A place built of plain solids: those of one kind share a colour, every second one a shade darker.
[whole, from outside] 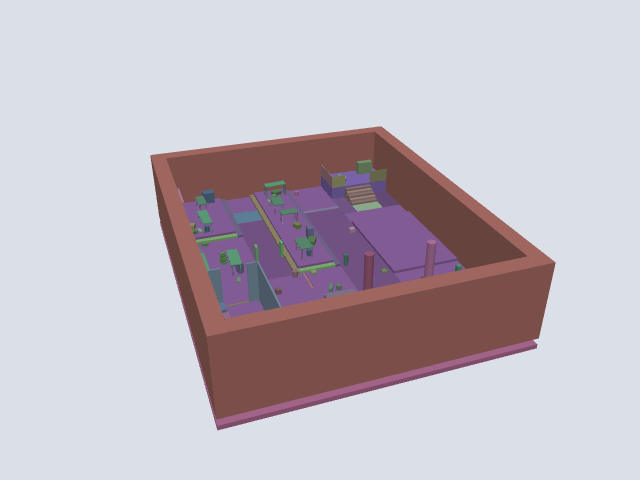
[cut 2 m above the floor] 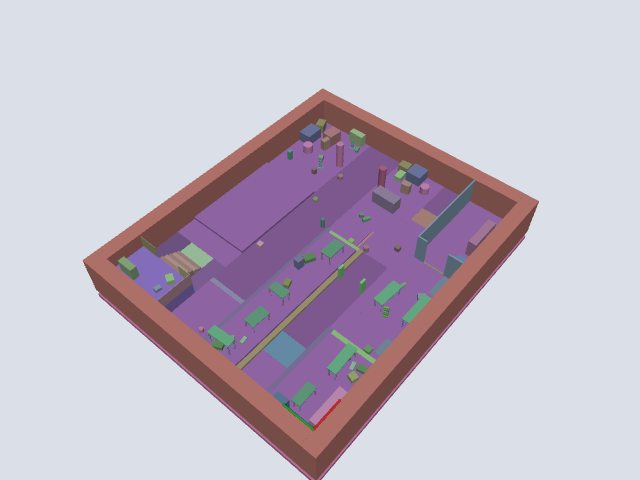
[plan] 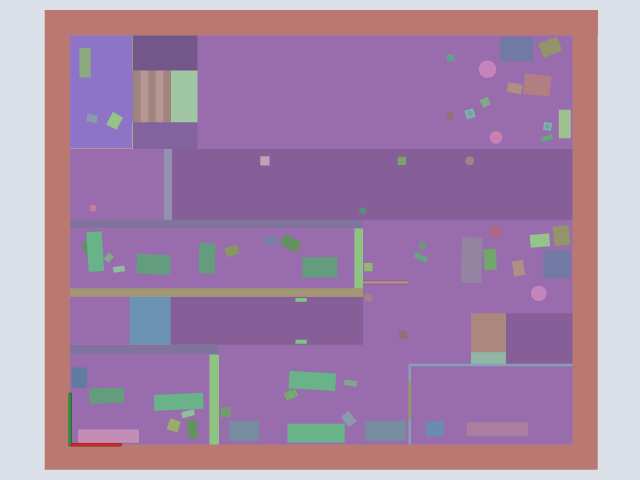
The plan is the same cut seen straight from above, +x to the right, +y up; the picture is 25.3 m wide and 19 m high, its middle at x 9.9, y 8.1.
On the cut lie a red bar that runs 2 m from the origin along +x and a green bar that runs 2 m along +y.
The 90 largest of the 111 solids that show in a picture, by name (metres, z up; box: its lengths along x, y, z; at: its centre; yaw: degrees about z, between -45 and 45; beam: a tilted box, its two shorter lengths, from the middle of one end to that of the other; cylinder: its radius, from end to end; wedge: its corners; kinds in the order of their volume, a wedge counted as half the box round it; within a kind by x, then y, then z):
{
 "wall_1": {"box": [1.0, 16.2, 5.0], "at": [-0.5, 8.1, 1.5]},
 "wall_2": {"box": [21.9, 1.0, 5.0], "at": [9.95, -0.5, 1.5]},
 "wall_3": {"box": [21.9, 1.0, 5.0], "at": [9.95, 16.7, 1.5]},
 "wall_4": {"box": [1.0, 16.2, 5.0], "at": [20.4, 8.1, 1.5]},
 "floor_1": {"box": [2.36, 1.9, 1.0], "at": [1.18, 4.9, -0.5]},
 "floor_2": {"box": [3.72, 2.8, 1.0], "at": [1.86, 10.3, -0.5]},
 "floor_3": {"box": [5.52, 3.57, 1.3], "at": [2.76, 1.78, -0.35]},
 "floor_4": {"box": [11.26, 2.37, 1.3], "at": [5.63, 7.38, -0.35]},
 "floor_5": {"box": [1.5, 4.5, 1.0], "at": [5.8, 13.95, -0.5]},
 "floor_6": {"box": [2.0, 3.95, 1.0], "at": [6.9, 1.98, -0.5]},
 "floor_7": {"box": [7.61, 1.9, 1.0], "at": [7.79, 4.9, -0.5]},
 "floor_8": {"box": [3.7, 3.95, 1.0], "at": [9.75, 1.98, -0.5]},
 "floor_9": {"box": [7.0, 4.5, 1.18], "at": [10.05, 13.95, -0.41]},
 "floor_10": {"box": [15.86, 2.8, 1.0], "at": [11.97, 10.3, -0.5]},
 "floor_11": {"box": [1.8, 8.9, 1.0], "at": [12.5, 4.45, -0.5]},
 "floor_12": {"box": [1.7, 4.5, 1.0], "at": [14.4, 13.95, -0.5]},
 "floor_13": {"box": [2.48, 2.0, 1.0], "at": [14.64, 4.2, -0.5]},
 "floor_14": {"box": [6.5, 3.2, 1.0], "at": [16.65, 1.6, -0.5]},
 "floor_15": {"box": [6.5, 3.7, 1.0], "at": [16.65, 7.05, -0.5]},
 "floor_16": {"box": [4.65, 4.5, 1.0], "at": [17.57, 13.95, -0.5]},
 "floor_17": {"box": [2.64, 2.0, 1.0], "at": [18.58, 4.2, -0.5]},
 "floor_base_1": {"box": [21.9, 18.2, 0.3], "at": [9.95, 8.1, -1.57]},
 "floor_deck_1": {"box": [2.5, 4.5, 1.93], "at": [1.25, 13.95, -0.04]},
 "step_terN_tread_1": {"box": [5.9, 0.38, 1.15], "at": [2.95, 3.76, -0.42]},
 "step_terN_tread_2": {"box": [11.6, 0.34, 1.15], "at": [5.8, 8.73, -0.42]},
 "floor_fore_1": {"box": [2.55, 1.06, 1.0], "at": [3.77, 12.23, -0.5]},
 "floor_fore_2": {"box": [2.55, 1.39, 1.0], "at": [3.77, 15.51, -0.5]},
 "step_terS_tread_1": {"box": [11.6, 0.34, 1.15], "at": [5.8, 6.02, -0.42]},
 "step_tread_1": {"box": [0.3, 2.05, 1.77], "at": [2.65, 13.79, -0.11]},
 "step_tread_2": {"box": [0.3, 2.05, 1.62], "at": [2.95, 13.79, -0.19]},
 "step_tread_3": {"box": [0.3, 2.05, 1.47], "at": [3.25, 13.79, -0.27]},
 "step_tread_4": {"box": [0.3, 2.05, 1.31], "at": [3.55, 13.79, -0.34]},
 "step_tread_5": {"box": [0.3, 2.05, 1.16], "at": [3.85, 13.79, -0.42]},
 "bar_rack_1": {"box": [2.4, 0.53, 1.4], "at": [1.53, 0.34, 1.0]},
 "bar_rack_2": {"box": [2.43, 0.56, 1.25], "at": [16.93, 0.61, 0.62]},
 "floor_bed_cover_1": {"box": [1.63, 1.9, 0.85], "at": [3.17, 4.9, -0.42]},
 "step_terE_tread_1": {"box": [0.38, 3.57, 1.15], "at": [5.71, 1.78, -0.42]},
 "step_terE_tread_2": {"box": [0.34, 2.37, 1.15], "at": [11.43, 7.38, -0.42]},
 "floor_before_steps_1": {"box": [1.05, 2.05, 1.0], "at": [4.53, 13.79, -0.5]},
 "part_1": {"box": [0.1, 1.01, 2.65], "at": [13.45, 0.51, 1.27]},
 "part_2": {"box": [0.1, 0.59, 2.65], "at": [13.45, 2.81, 1.27]},
 "part_3": {"box": [6.5, 0.1, 2.65], "at": [16.65, 3.15, 1.27]},
 "floor_hatch_1": {"box": [1.38, 1.54, 1.0], "at": [16.57, 4.43, -0.5]},
 "forge_hearth_1": {"box": [1.32, 0.96, 0.82], "at": [17.68, 15.65, 0.41]},
 "forge_hearth_2": {"box": [1.09, 1.1, 0.79], "at": [19.29, 7.13, 0.4]},
 "planer_1": {"box": [0.81, 1.8, 0.96], "at": [15.9, 7.3, 0.48], "yaw": -1.5},
 "tool_cabinet_1": {"box": [0.45, 1.17, 0.94], "at": [0.6, 15.12, 1.4]},
 "tool_cabinet_2": {"box": [0.48, 1.13, 0.93], "at": [19.59, 12.69, 0.47]},
 "column_a0a_1": {"cylinder": 0.25, "from": [16.87, 8.44, 0.0], "to": [16.87, 8.44, 4.0]},
 "column_a0b_1": {"cylinder": 0.25, "from": [16.87, 12.16, 0.0], "to": [16.87, 12.16, 4.0]},
 "floor_gap_cover_1": {"box": [0.32, 2.8, 0.85], "at": [3.88, 10.3, -0.42]},
 "table_saw_1": {"box": [1.05, 0.81, 0.89], "at": [18.5, 14.24, 0.45], "yaw": -5.9},
 "offcut_bin_1": {"box": [0.61, 0.8, 0.82], "at": [0.38, 2.65, 0.71]},
 "offcut_bin_2": {"box": [0.73, 0.6, 0.77], "at": [14.45, 0.63, 0.39]},
 "floor_hatch_cover_1": {"box": [1.38, 0.46, 0.95], "at": [16.57, 3.43, -0.47]},
 "coal_bin_1": {"box": [0.79, 0.6, 0.66], "at": [19.02, 15.73, 0.33], "yaw": 20.8},
 "coal_bin_2": {"box": [0.64, 0.78, 0.57], "at": [19.46, 8.28, 0.28], "yaw": 6.1},
 "quench_tub_1": {"cylinder": 0.34, "from": [16.53, 14.86, 0.0], "to": [16.53, 14.86, 0.65]},
 "quench_tub_2": {"cylinder": 0.3, "from": [18.56, 5.99, 0.0], "to": [18.56, 5.99, 0.57]},
 "anvil_block_1": {"box": [0.59, 0.39, 0.83], "at": [17.61, 14.11, 0.41], "yaw": -11.9},
 "anvil_block_2": {"box": [0.44, 0.61, 0.8], "at": [17.76, 6.99, 0.4], "yaw": 9.3},
 "sack_1": {"box": [0.53, 0.62, 0.27], "at": [0.81, 7.76, 0.43], "yaw": 25.8},
 "sack_2": {"box": [0.38, 0.75, 0.2], "at": [4.85, 0.62, 0.4], "yaw": 9.4},
 "sack_3": {"box": [0.72, 0.47, 0.3], "at": [8.75, 7.96, 0.45], "yaw": -26.5},
 "sack_4": {"box": [0.49, 0.82, 0.26], "at": [16.63, 7.33, 0.13], "yaw": 4.2},
 "workbench_top_1": {"box": [0.61, 1.57, 0.06], "at": [1.0, 7.64, 1.24], "yaw": 3.4},
 "workbench_top_2": {"box": [1.95, 0.63, 0.07], "at": [4.3, 1.7, 1.12], "yaw": 2.5},
 "workbench_top_3": {"box": [1.85, 0.69, 0.06], "at": [9.6, 2.52, 0.78], "yaw": -3.4},
 "workbench_top_4": {"box": [2.27, 0.76, 0.06], "at": [9.75, 0.45, 0.85]},
 "crate_1": {"box": [0.46, 0.56, 0.4], "at": [1.77, 12.81, 1.13], "yaw": -28.0},
 "crate_2": {"box": [0.78, 0.51, 0.4], "at": [18.6, 8.08, 0.2], "yaw": 4.5},
 "bin_1": {"box": [0.5, 0.42, 0.75], "at": [7.95, 8.09, 0.68], "yaw": -4.1},
 "bin_2": {"box": [0.41, 0.34, 0.66], "at": [10.16, 2.74, 0.33], "yaw": 20.0},
 "sawhorses_top_1": {"box": [1.38, 0.61, 0.07], "at": [1.46, 1.94, 1.01], "yaw": 1.7},
 "sawhorses_top_2": {"box": [1.33, 0.78, 0.06], "at": [3.31, 7.14, 0.98], "yaw": -3.3},
 "sawhorses_top_3": {"box": [0.65, 1.19, 0.06], "at": [5.43, 7.38, 1.1], "yaw": -1.9},
 "sawhorses_top_4": {"box": [1.39, 0.81, 0.06], "at": [9.89, 7.02, 1.07], "yaw": 0.6},
 "neck_1": {"box": [0.45, 0.16, 1.05], "at": [9.15, 4.07, 0.53]},
 "neck_2": {"box": [0.45, 0.16, 1.05], "at": [9.15, 5.73, 0.53]},
 "low_mat_1": {"box": [1.2, 0.8, 0.06], "at": [6.9, 0.55, -0.02]},
 "low_mat_2": {"box": [1.62, 0.8, 0.06], "at": [12.5, 0.55, -0.02]},
 "carton_1": {"box": [0.45, 0.46, 0.31], "at": [4.11, 0.76, 0.46], "yaw": -18.7},
 "carton_2": {"box": [0.51, 0.37, 0.31], "at": [6.41, 7.67, 0.46], "yaw": 19.8},
 "edge_bin_1": {"cylinder": 0.14, "from": [11.59, 9.26, 0.0], "to": [11.59, 9.26, 0.76]},
 "edge_bin_2": {"box": [0.28, 0.28, 0.74], "at": [15.06, 15.31, 0.37]},
 "rail_1": {"box": [2.5, 0.04, 0.92], "at": [1.25, 11.72, 1.39]},
 "rail_front_1": {"box": [0.04, 1.02, 0.92], "at": [2.48, 12.25, 1.39]},
 "rail_front_2": {"box": [0.04, 1.39, 0.92], "at": [2.48, 15.51, 1.39]},
 "step_stool_1": {"box": [0.39, 0.52, 0.3], "at": [11.04, 1.01, 0.15], "yaw": 37.1},
 "edge_crate_1": {"box": [0.37, 0.37, 0.27], "at": [7.71, 11.23, 0.14]}
}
